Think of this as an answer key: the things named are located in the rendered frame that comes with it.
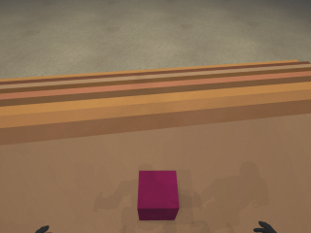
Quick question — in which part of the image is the robot right hand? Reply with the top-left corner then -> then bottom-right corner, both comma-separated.
254,221 -> 277,233

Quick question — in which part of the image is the carton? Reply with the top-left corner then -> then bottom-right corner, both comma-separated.
137,170 -> 180,220

